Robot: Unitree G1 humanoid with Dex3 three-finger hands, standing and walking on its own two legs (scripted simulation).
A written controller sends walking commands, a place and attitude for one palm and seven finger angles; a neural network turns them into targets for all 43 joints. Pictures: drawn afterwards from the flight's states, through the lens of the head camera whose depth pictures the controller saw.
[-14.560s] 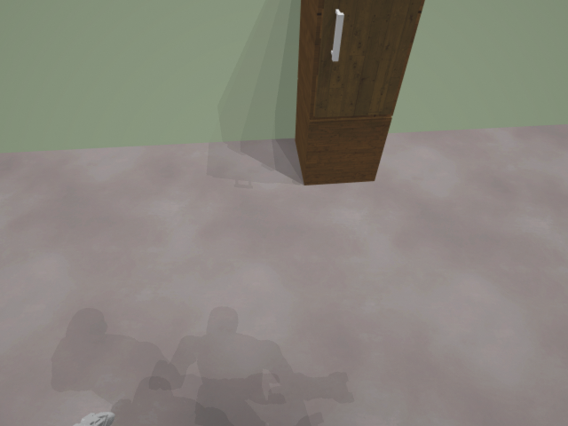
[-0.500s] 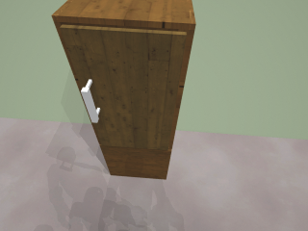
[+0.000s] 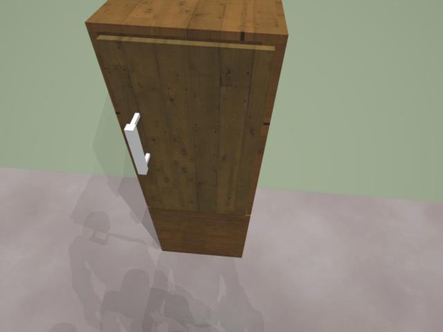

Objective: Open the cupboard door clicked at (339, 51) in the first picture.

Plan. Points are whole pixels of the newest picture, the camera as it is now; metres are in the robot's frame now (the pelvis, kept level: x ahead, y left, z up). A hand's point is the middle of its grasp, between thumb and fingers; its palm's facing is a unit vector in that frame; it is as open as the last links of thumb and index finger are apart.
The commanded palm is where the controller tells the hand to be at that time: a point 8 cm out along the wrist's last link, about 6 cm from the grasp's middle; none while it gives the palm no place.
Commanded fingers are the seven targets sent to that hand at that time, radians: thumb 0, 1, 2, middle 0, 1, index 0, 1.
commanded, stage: raise the hand with hooked fingers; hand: left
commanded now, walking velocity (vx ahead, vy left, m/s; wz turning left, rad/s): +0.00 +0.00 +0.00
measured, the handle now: (139, 145) +0.52 +0.24 +0.00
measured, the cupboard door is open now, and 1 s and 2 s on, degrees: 0 0 0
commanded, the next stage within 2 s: none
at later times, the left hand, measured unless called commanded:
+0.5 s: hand out of the picture +0.11 +0.20 -0.05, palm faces +0.05 -1.00 -0.02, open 9.1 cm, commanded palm +0.11 +0.26 -0.04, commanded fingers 0.00 0.27 0.63 -0.25 -0.70 -0.25 -0.70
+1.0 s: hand (82, 300) +0.17 +0.25 -0.02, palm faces -0.02 -1.00 -0.05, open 12.2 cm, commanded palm +0.15 +0.31 -0.01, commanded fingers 0.00 -0.31 0.38 -0.29 -1.08 -0.29 -1.08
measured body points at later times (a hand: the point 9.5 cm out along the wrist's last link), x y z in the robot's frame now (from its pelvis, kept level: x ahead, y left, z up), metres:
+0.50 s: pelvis -0.09 +0.00 -0.09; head -0.05 +0.01 +0.36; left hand +0.10 +0.25 -0.05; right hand +0.15 -0.24 -0.12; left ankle -0.03 +0.14 -0.74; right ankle -0.07 -0.08 -0.74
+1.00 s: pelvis -0.08 +0.04 -0.06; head -0.02 +0.05 +0.38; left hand +0.17 +0.30 -0.01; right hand +0.05 -0.22 -0.14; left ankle -0.03 +0.14 -0.74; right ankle -0.07 -0.08 -0.74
